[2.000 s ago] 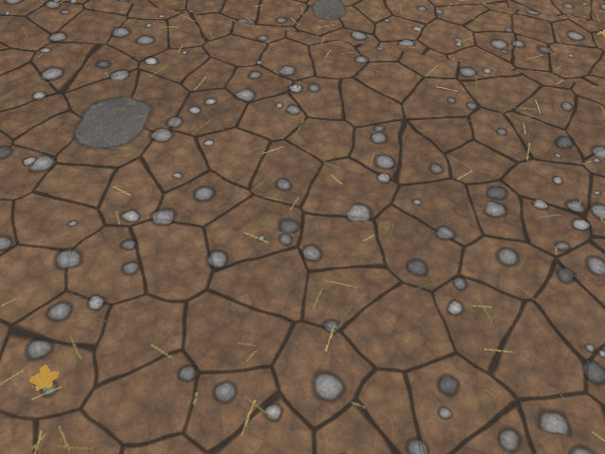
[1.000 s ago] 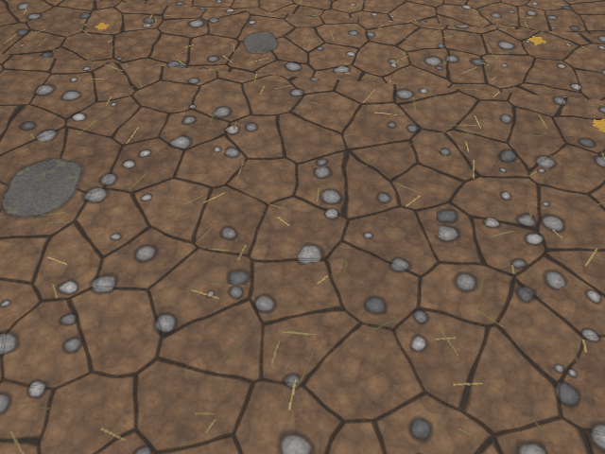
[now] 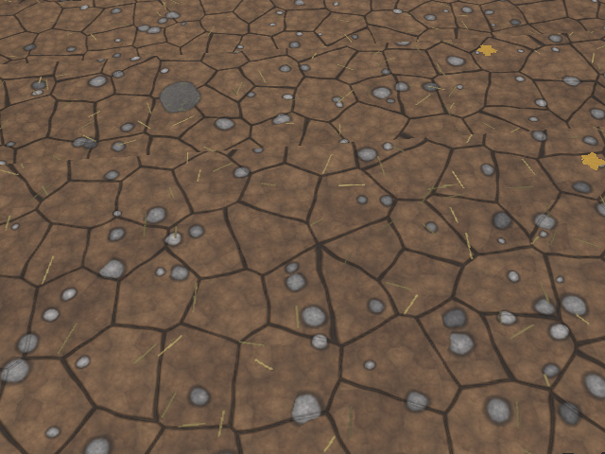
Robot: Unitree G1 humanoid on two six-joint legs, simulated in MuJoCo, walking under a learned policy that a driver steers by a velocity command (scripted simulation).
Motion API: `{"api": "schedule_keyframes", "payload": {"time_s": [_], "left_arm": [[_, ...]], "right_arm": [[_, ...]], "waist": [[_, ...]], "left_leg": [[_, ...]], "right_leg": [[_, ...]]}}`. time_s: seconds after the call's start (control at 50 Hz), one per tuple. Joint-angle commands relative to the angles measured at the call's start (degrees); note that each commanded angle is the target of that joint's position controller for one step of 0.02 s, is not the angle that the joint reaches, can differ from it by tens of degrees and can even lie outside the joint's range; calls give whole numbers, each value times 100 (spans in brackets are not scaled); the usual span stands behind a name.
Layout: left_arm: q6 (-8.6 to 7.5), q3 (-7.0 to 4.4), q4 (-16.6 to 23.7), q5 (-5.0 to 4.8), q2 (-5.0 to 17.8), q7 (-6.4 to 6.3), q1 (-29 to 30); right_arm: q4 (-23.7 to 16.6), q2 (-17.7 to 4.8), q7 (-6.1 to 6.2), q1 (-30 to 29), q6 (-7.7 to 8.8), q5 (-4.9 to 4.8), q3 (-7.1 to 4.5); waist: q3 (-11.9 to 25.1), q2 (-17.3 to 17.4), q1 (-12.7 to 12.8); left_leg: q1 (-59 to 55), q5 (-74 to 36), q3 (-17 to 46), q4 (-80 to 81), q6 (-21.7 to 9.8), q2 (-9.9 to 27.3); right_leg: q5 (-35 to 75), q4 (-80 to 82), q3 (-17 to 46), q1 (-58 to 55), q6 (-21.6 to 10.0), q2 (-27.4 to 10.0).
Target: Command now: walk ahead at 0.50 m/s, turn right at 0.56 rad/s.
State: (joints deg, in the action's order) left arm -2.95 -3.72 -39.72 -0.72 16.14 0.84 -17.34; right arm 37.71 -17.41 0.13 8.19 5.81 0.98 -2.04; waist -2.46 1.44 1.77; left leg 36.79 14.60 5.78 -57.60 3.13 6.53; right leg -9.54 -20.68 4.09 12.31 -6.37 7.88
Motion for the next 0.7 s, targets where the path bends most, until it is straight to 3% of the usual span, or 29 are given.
{"api": "schedule_keyframes", "payload": {"time_s": [0.02, 0.08, 0.12, 0.16, 0.18, 0.2, 0.22, 0.24, 0.26, 0.28, 0.3, 0.32, 0.36, 0.4, 0.44, 0.48, 0.54, 0.6, 0.64, 0.68, 0.7], "left_arm": [[-62, -261, 411, -43, 965, -128, 323], [18, -281, 271, -76, 1028, -149, -82], [47, -273, 230, -113, 975, -159, -171], [55, -263, 230, -80, 922, -166, -111], [61, -241, 231, -56, 833, -163, -60], [43, -166, 228, -18, 603, -146, -120], [26, -24, 299, 66, 222, -118, -261], [-45, 70, 377, -126, -68, -110, -1158], [-53, -22, 224, -204, 538, -136, -1055], [-42, -101, 312, -171, 838, -136, -341], [-41, -93, 416, -69, 820, -156, 103], [-72, -89, 507, 15, 734, -149, 370], [-76, -70, 498, 0, 552, -100, 295], [-54, -20, 465, 14, 386, -78, 289], [-90, 49, 603, 78, 255, -79, 691], [-154, 110, 665, 82, 137, -51, 1075], [-230, 122, 697, 29, 152, 22, 1559], [-308, 78, 799, -23, 271, 93, 1932], [-362, 6, 789, -33, 430, 106, 1832], [-386, -152, 551, 14, 696, 39, 1007], [-388, -259, 444, 116, 1005, -30, 120]], "right_arm": [[-344, -235, 20, -169, -9, 28, -25], [-462, -299, -41, -717, 41, -98, -39], [-499, -480, -77, -760, 82, -153, -116], [-448, -651, -106, -513, 129, -177, -217], [-349, -682, -110, -171, 156, -165, -265], [-243, -804, -87, 332, 188, -103, -346], [-196, -1085, -51, 1105, 209, 2, -414], [104, -1621, -111, 1576, 136, 68, -558], [55, -1086, -158, 1553, 121, -88, -463], [12, -743, -135, 1272, 91, -114, -367], [-19, -639, -124, 1009, 55, -55, -316], [22, -528, -119, 858, 31, -29, -275], [89, -370, -101, 785, 54, -18, -210], [208, -412, -98, 888, 78, -93, -217], [309, -585, -80, 998, 49, -153, -255], [394, -708, -50, 1091, -15, -187, -286], [525, -830, -22, 1321, -91, -234, -313], [648, -841, 5, 1593, -176, -269, -320], [666, -911, 38, 1577, -230, -276, -352], [641, -798, 52, 1494, -256, -254, -318], [496, -507, 37, 1330, -229, -171, -210]], "waist": [[184, -429, -86], [337, -594, 235], [393, -716, 207], [434, -874, 19], [488, -924, -173], [742, -869, -408], [1476, -184, -681], [1960, 1910, -291], [1609, 1305, -495], [905, 703, -643], [602, 280, -590], [321, 212, -518], [282, 502, -305], [292, 503, -270], [172, 372, -337], [132, 322, -439], [78, 330, -598], [47, 373, -657], [105, 452, -486], [542, 397, -13], [1240, 80, 444]], "left_leg": [[-665, -1144, -416, 1284, 209, -272], [-1090, -1893, -392, 2277, 223, -599], [-1149, -1707, -170, 2650, 131, -610], [-1345, -1298, -116, 2781, -73, -563], [-1737, -1216, -215, 2926, -224, -560], [-2491, -1105, -213, 3011, -428, -461], [-3768, -668, 766, 3041, -805, 473], [-5265, 868, 3719, 3864, -1840, 1600], [-5165, 2311, 4395, 4210, -1860, 1652], [-4585, 2088, 3446, 4229, -1623, 1407], [-3984, 1288, 2649, 4204, -1485, 1135], [-3529, 575, 2112, 4269, -1484, 898], [-3111, -234, 1480, 4486, -1439, 598], [-3031, -744, 1143, 4635, -1557, 564], [-2974, -1166, 996, 4777, -1667, 562], [-2899, -1356, 748, 4802, -1615, 440], [-2743, -1458, 539, 4706, -1524, 329], [-2931, -1309, 803, 4474, -1447, 466], [-3051, -1269, 1024, 4218, -1325, 555], [-2769, -1855, 825, 3350, -1077, 218], [-2008, -1322, 580, 1968, -860, -117]], "right_leg": [[1250, 682, 819, 780, -851, -1040], [556, 450, 1082, 591, -647, -1081], [136, 112, 1506, 187, -553, -1260], [-4, -259, 1842, -150, -426, -1489], [94, -515, 1835, -168, -327, -1468], [404, -1139, 1629, -64, -150, -1224], [-348, -2748, 1173, 470, 81, -861], [-2360, -4651, 468, 2430, 468, -88], [-2240, -5410, 723, 3205, 531, -445], [-1700, -5569, 658, 3390, 519, -649], [-1315, -5428, 452, 3228, 516, -833], [-1049, -5082, 408, 3154, 505, -979], [-763, -4574, 257, 2702, 506, -1205], [-715, -4122, 85, 2642, 564, -1257], [-448, -3331, -46, 2705, 650, -1303], [124, -2443, -119, 2467, 718, -1234], [827, -1483, -229, 1898, 834, -991], [911, -985, -162, 1592, 786, -864], [699, -675, -124, 1171, 659, -834], [621, -348, -205, -248, 399, -842], [565, -537, 478, -1655, 56, -1623]]}}
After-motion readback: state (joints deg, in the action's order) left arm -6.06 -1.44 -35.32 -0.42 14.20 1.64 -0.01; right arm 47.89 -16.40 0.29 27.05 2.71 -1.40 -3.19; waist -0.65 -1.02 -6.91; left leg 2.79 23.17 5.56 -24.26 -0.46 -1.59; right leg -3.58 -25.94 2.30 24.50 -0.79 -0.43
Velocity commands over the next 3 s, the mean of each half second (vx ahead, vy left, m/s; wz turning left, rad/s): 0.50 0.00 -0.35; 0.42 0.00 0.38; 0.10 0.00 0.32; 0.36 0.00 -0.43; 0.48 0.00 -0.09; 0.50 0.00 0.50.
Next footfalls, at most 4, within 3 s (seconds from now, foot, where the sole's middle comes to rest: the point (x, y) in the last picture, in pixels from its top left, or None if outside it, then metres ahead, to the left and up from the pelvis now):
0.22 left None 0.31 0.16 -0.78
0.70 right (384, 428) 0.52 -0.12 -0.78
1.14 left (269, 349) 0.70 0.14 -0.78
1.58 right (367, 364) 0.66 -0.09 -0.78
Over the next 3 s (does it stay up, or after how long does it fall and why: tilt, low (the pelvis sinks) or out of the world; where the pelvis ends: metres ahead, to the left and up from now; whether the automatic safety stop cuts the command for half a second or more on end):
stays up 1.33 0.02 -0.05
